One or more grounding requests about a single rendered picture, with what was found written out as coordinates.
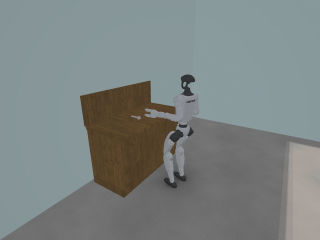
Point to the left robot hand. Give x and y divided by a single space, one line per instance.
153 113

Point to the right robot upper arm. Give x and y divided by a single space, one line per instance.
196 105

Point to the left robot upper arm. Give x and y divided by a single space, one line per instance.
178 106

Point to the counter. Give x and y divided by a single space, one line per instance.
125 150

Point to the right robot thigh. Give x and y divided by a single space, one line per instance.
181 141

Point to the robot left foot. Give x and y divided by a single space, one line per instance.
173 184

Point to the left robot forearm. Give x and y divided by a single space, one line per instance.
169 116

